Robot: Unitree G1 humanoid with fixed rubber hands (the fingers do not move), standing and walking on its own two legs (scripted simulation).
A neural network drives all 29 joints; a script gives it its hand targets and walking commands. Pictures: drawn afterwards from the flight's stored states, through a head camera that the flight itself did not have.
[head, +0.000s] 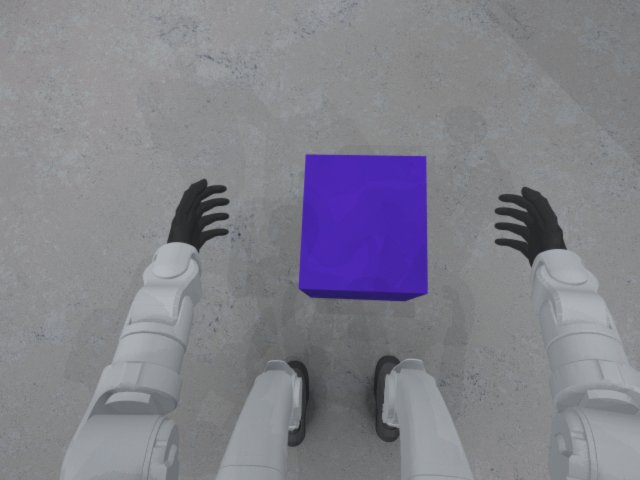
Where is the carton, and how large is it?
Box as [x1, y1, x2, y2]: [299, 154, 427, 300]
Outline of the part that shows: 306,154 299,288 311,297 406,300 427,293 425,156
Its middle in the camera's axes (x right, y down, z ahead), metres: +0.10 -0.02 +0.94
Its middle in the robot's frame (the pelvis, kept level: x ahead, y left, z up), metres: +0.49 -0.04 -0.54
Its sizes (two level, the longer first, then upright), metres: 0.288 0.255 0.292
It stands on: the floor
